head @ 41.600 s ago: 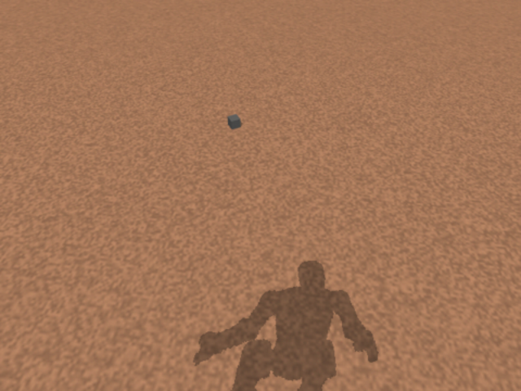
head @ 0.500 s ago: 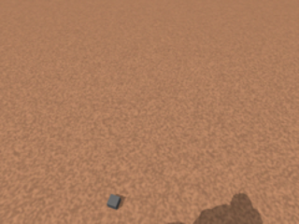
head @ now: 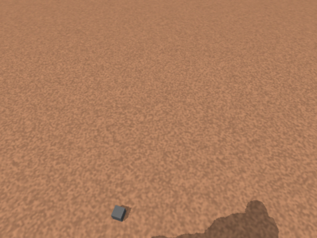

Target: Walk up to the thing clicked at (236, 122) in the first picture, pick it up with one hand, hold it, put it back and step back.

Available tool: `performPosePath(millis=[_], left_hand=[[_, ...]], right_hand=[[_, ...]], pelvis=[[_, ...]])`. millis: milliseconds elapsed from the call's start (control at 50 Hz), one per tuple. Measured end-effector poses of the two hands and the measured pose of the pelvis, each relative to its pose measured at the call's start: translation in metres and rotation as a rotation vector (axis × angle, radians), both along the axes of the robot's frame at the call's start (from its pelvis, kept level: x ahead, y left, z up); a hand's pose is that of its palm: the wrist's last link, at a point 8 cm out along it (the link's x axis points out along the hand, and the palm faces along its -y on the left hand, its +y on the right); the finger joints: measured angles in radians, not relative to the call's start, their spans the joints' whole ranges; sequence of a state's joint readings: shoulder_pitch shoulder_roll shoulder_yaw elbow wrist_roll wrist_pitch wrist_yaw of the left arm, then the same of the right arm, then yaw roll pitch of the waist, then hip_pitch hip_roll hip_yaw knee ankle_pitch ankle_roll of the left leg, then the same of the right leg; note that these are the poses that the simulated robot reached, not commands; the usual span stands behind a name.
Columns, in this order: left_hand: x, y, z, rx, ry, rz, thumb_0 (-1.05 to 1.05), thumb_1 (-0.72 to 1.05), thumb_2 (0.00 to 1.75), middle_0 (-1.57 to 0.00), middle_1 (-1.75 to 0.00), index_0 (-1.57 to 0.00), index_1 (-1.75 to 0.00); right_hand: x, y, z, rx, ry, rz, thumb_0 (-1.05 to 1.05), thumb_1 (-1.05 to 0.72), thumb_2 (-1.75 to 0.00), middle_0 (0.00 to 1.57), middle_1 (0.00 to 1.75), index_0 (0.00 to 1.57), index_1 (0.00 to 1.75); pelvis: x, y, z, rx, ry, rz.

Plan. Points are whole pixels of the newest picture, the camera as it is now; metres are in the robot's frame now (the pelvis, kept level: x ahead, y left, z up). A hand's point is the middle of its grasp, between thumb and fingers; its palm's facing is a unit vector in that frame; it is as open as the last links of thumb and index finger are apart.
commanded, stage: stand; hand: left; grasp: from above
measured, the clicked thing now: (118, 213) +0.41 +0.24 -0.75
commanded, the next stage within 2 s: step back in 1.30 s
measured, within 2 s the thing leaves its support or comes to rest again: neither
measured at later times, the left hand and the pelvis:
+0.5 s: hand out of the picture +0.08 +0.24 -0.16, palm faces +0.02 -0.94 -0.34, open 7.4 cm; pelvis +0.01 -0.01 +0.00, yaw +0 degrees
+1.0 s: hand out of the picture +0.09 +0.24 -0.15, palm faces +0.00 -0.94 -0.35, open 7.4 cm; pelvis +0.01 -0.01 +0.00, yaw -1 degrees
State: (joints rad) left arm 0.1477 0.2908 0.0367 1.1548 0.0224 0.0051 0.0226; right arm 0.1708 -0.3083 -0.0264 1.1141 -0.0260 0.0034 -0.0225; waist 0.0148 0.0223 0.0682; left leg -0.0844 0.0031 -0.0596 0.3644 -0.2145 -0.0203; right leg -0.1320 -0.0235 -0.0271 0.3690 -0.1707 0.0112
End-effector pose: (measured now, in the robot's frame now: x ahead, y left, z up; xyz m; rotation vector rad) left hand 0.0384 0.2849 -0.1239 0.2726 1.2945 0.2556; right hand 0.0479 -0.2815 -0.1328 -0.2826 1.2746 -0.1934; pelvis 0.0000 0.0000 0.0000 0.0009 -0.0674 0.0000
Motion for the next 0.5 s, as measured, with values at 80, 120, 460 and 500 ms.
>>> performPosePath(millis=[80, 120, 460, 500], left_hand=[[0.008, -0.002, 0.001, -0.002, -0.010, -0.006, 0.01, 0.90, 0.90, -0.20, -0.30, -0.20, -0.30], [0.012, -0.003, 0.001, -0.004, -0.013, -0.009, 0.01, 0.90, 0.90, -0.20, -0.30, -0.20, -0.30], [0.036, -0.003, 0.005, 0.001, -0.040, -0.029, 0.01, 0.90, 0.90, -0.20, -0.30, -0.20, -0.30], [0.038, -0.003, 0.006, 0.003, -0.043, -0.033, 0.01, 0.90, 0.90, -0.20, -0.30, -0.20, -0.30]], right_hand=[[0.003, -0.002, 0.000, -0.001, 0.002, 0.000, 0.01, -0.91, -0.90, 0.21, 0.30, 0.20, 0.29], [0.005, -0.003, 0.001, -0.001, 0.000, 0.001, 0.01, -0.91, -0.90, 0.21, 0.30, 0.20, 0.29], [0.019, -0.009, 0.003, -0.006, -0.015, 0.004, 0.01, -0.91, -0.90, 0.21, 0.30, 0.20, 0.29], [0.021, -0.010, 0.004, -0.008, -0.017, 0.004, 0.01, -0.91, -0.90, 0.21, 0.30, 0.20, 0.29]], pelvis=[[0.002, -0.002, 0.000, -0.001, 0.004, -0.001], [0.003, -0.002, 0.000, -0.001, 0.006, -0.002], [0.011, -0.005, 0.002, -0.001, 0.017, -0.008], [0.011, -0.005, 0.002, -0.001, 0.018, -0.008]])
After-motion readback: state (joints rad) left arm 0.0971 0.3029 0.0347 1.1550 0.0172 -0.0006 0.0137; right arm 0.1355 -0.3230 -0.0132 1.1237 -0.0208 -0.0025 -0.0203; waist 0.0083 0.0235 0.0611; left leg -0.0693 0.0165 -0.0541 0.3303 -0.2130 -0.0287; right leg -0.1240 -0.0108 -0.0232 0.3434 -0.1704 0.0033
